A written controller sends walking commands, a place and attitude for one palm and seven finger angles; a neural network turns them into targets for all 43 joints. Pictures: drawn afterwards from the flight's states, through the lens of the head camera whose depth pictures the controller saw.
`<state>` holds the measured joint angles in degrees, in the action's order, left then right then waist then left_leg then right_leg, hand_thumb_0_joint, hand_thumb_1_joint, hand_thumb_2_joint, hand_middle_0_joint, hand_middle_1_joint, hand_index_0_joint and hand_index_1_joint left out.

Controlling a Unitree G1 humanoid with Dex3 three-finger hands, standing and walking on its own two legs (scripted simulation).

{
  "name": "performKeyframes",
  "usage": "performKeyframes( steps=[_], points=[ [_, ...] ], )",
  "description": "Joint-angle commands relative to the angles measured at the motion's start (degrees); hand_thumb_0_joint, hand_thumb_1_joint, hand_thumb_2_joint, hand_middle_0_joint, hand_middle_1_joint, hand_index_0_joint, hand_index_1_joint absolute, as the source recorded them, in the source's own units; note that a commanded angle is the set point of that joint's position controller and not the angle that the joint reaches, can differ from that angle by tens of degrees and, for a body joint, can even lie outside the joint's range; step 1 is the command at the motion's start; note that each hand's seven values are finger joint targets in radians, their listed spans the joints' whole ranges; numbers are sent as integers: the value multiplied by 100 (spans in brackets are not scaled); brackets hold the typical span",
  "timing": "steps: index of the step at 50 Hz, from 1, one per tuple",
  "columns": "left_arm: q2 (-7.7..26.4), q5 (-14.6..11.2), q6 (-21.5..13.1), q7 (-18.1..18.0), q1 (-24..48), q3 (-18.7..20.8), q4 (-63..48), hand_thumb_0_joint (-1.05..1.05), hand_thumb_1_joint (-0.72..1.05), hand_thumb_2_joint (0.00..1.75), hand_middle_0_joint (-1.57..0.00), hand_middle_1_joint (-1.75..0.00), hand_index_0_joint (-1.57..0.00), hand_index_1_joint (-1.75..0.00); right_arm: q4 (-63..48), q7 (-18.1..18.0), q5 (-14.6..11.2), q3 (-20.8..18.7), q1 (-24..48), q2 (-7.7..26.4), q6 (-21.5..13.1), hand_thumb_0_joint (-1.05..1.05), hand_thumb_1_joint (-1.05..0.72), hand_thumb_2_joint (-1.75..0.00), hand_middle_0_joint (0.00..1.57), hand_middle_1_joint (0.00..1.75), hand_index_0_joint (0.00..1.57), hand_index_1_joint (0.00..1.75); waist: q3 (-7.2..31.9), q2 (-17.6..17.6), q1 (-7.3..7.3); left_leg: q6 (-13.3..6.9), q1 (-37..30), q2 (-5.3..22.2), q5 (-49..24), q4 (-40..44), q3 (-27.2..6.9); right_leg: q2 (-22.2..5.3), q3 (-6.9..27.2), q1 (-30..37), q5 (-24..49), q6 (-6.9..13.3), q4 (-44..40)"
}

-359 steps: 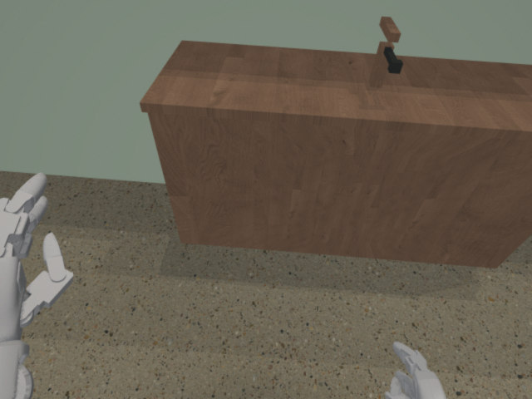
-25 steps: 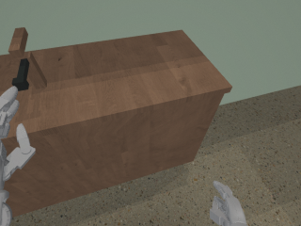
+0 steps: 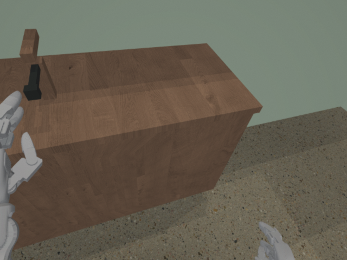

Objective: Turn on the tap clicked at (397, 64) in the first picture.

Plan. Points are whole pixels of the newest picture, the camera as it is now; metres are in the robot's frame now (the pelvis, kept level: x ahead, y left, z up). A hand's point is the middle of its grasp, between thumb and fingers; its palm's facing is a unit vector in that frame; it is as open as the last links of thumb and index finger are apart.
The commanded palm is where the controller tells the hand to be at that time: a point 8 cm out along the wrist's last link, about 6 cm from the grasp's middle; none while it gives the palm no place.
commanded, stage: come to a stop and stand still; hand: left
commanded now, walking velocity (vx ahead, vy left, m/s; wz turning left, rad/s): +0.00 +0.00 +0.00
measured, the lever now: (32, 92) +0.43 +0.39 +0.12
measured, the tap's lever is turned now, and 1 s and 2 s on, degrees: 0 0 0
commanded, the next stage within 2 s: look again from close up in 0.52 s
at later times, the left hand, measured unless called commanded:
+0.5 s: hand (33, 150) +0.25 +0.28 +0.16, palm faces +0.42 -0.84 -0.34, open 7.4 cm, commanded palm +0.19 +0.31 +0.17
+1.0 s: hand (43, 154) +0.24 +0.26 +0.15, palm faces +0.41 -0.84 -0.36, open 7.4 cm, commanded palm +0.19 +0.29 +0.17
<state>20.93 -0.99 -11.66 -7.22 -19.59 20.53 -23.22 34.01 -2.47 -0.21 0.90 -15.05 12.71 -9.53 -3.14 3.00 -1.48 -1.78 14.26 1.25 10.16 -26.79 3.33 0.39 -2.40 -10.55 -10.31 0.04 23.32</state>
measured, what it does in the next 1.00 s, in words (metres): stands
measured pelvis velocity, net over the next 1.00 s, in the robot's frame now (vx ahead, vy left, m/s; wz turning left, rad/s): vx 0.03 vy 0.01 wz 0.02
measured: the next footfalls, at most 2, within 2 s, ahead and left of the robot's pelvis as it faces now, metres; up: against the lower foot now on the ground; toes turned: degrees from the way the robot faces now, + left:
none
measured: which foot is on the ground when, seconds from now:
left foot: down 0.00-1.00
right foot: down 0.00-1.00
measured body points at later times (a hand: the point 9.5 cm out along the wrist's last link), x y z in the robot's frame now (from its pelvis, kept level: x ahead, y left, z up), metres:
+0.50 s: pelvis +0.03 +0.02 +0.00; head +0.05 +0.05 +0.45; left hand +0.22 +0.32 +0.18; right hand +0.23 -0.18 -0.06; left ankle +0.05 +0.10 -0.74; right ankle +0.03 -0.12 -0.74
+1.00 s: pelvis +0.03 +0.01 +0.01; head +0.04 +0.02 +0.45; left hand +0.22 +0.30 +0.17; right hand +0.21 -0.21 -0.08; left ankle +0.05 +0.10 -0.74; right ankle +0.03 -0.12 -0.74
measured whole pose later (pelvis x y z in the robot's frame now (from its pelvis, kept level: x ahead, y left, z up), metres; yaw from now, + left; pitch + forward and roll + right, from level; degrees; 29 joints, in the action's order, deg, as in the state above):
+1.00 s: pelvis +0.03 +0.01 +0.01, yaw +1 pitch +0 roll -1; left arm 19.9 -2.5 -9.4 -7.4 -24.3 18.3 -23.9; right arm 33.4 -3.6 -0.1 1.6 -12.6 12.0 -4.2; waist -1.4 -0.5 -1.5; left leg -2.3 12.7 -0.3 10.6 -23.4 2.5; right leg -0.8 -3.0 -8.1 -10.5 -1.0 18.9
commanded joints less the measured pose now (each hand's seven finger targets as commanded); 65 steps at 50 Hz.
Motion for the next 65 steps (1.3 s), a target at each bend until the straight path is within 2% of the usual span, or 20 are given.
performKeyframes(
  steps=[1, 4, 10, 13, 17, 35, 50, 51, 52, 53, 54, 55, 56, 57, 58, 59, 60, 61, 63, 65],
  points=[
    [765, -4, -443, 10, 106, 359, -1010, 0, 90, 90, -20, -30, -20, -30, -992, 43, 25, -214, 748, 617, -338, 0, -90, -90, 20, 30, 20, 30, 405, -960, -33, 8, 247, 322, 1397, 1201, -744, -61, 343, 52, -720, 81, -502],
    [786, -5, -429, 22, 168, 381, -1064, 0, 90, 90, -20, -30, -20, -30, -983, 61, 34, -195, 725, 606, -258, 0, -90, -90, 20, 30, 20, 30, 546, -713, -25, 19, 186, 365, 1143, 1207, -820, -27, 317, 156, -456, 73, -468],
    [904, -33, -401, 14, 455, 437, -1514, 0, 90, 90, -20, -30, -20, -30, -999, 28, 82, -156, 759, 570, -188, 0, -90, -90, 20, 30, 20, 30, 940, -914, -18, 113, -308, 358, 54, 1064, -784, -7, 189, 282, 237, 70, -251],
    [898, -64, -345, 4, 371, 450, -1631, 0, 90, 90, -20, -30, -20, -30, -1006, 14, 104, -136, 774, 536, -151, 0, -90, -90, 20, 30, 20, 30, 1208, -904, -33, 200, -691, 311, -1130, 766, -648, -36, 113, 320, 712, 68, -168],
    [878, -90, -259, -8, 229, 446, -1602, 0, 90, 90, -20, -30, -20, -30, -970, 20, 92, -147, 797, 538, -64, 0, -90, -90, 20, 30, 20, 30, 1320, -824, -22, 321, -888, 261, -1921, 504, -551, -71, 89, 304, 1065, 68, -173],
    [827, -169, -177, -83, 56, 409, -1377, 0, 90, 90, -20, -30, -20, -30, -1068, -126, 34, -198, 912, 577, 206, 0, -90, -90, 20, 30, 20, 30, 932, -639, -10, 218, -365, 85, -374, 741, -504, -182, 256, 347, 566, 67, -599],
    [898, -188, -167, -91, -56, 469, -1366, 0, 90, 90, -20, -30, -20, -30, -1012, -160, 9, -230, 854, 579, 252, 0, -90, -90, 20, 30, 20, 30, 1010, -499, -10, 177, -442, 19, -528, 709, -476, -173, 224, 421, 615, 25, -670],
    [5614, 11, -1166, -274, 5393, 2064, -3600, 0, 90, 90, -20, -30, -20, -30, -1890, -423, -349, 834, -528, 839, 198, 0, -90, -90, 20, 30, 20, 30, 145, -1426, 355, 91, 1008, -46, 391, 543, -566, 22, 401, 241, -344, -320, -337],
    [2353, 737, 79, 202, 3179, 1638, 713, 0, 90, 90, -20, -30, -20, -30, -463, -219, 586, -257, 175, 260, -13, 0, -90, -90, 20, 30, 20, 30, 1811, -1361, -304, 153, -1349, 229, -2815, 630, -459, 184, 160, 667, 889, 237, 130],
    [879, -166, 492, 454, 1676, 518, 333, 0, 90, 90, -20, -30, -20, -30, -533, 131, 295, -292, 221, 524, -105, 0, -90, -90, 20, 30, 20, 30, 2158, -1065, 38, 650, -2167, 355, -4001, 503, -547, 313, -310, 116, 583, 260, 73],
    [730, -668, 600, 657, 1913, 490, -1112, 0, 90, 90, -20, -30, -20, -30, -719, 180, 333, -316, 404, 859, -259, 0, -90, -90, 20, 30, 20, 30, 2774, -778, -154, 564, -2649, 320, -4123, 294, -472, 265, -246, 322, 871, 172, 1],
    [915, -825, 962, 838, 1103, 728, -396, 0, 90, 90, -20, -30, -20, -30, -462, 155, 242, -338, 467, 873, -285, 0, -90, -90, 20, 30, 20, 30, 2488, -928, -384, 471, -2454, 280, -3634, 320, -329, 240, -217, 465, 995, 168, -30],
    [228, -908, 1271, 990, 230, 198, -15, 0, 90, 90, -20, -30, -20, -30, -456, 228, 168, -227, 666, 847, -267, 0, -90, -90, 20, 30, 20, 30, 1827, -1122, -382, 488, -2013, 263, -3285, 380, -288, 219, -299, 431, 1084, 171, -150],
    [143, -793, 1441, 1052, 271, -128, -538, 0, 90, 90, -20, -30, -20, -30, -570, 282, 50, -140, 979, 881, -263, 0, -90, -90, 20, 30, 20, 30, 1239, -888, -402, 345, -1450, 217, -2445, 509, -255, 161, -404, 358, 1073, 149, -159],
    [435, -589, 1555, 978, 375, -67, -602, 0, 90, 90, -20, -30, -20, -30, -629, 281, 5, -92, 1224, 893, -220, 0, -90, -90, 20, 30, 20, 30, 604, -747, -301, 240, -980, 174, -1613, 620, -235, 161, -449, 179, 764, 144, -146],
    [540, -403, 1601, 874, 190, 10, -636, 0, 90, 90, -20, -30, -20, -30, -697, 269, 12, -72, 1327, 854, -179, 0, -90, -90, 20, 30, 20, 30, 366, -575, -308, 183, -668, 123, -1007, 710, -262, 165, -454, 106, 425, 152, -76],
    [787, -317, 1568, 734, 254, 227, -898, 0, 90, 90, -20, -30, -20, -30, -784, 246, 44, -63, 1432, 841, -151, 0, -90, -90, 20, 30, 20, 30, 281, -525, -292, 146, -478, 67, -430, 743, -286, 167, -414, 14, 76, 148, -48],
    [1421, -280, 1441, 527, 420, 839, -1197, 0, 90, 90, -20, -30, -20, -30, -766, 170, 79, -107, 1498, 871, -121, 0, -90, -90, 20, 30, 20, 30, 395, -652, -368, 156, -419, 33, -211, 728, -252, 167, -331, 122, -59, 164, -37],
    [1302, -359, 1123, 231, 667, 1019, -1187, 0, 90, 90, -20, -30, -20, -30, -812, 74, 123, -71, 1603, 670, -95, 0, -90, -90, 20, 30, 20, 30, 563, -366, -302, 160, -299, -65, 99, 569, -251, 194, -300, -77, -516, 125, 45],
    [1364, -538, 713, 27, 920, 1192, -1245, 0, 90, 90, -20, -30, -20, -30, -672, -26, 107, -114, 1602, 632, -81, 0, -90, -90, 20, 30, 20, 30, 629, -485, -274, 155, -277, -145, 437, 399, -209, 196, -181, -244, -846, 80, -16]
  ],
)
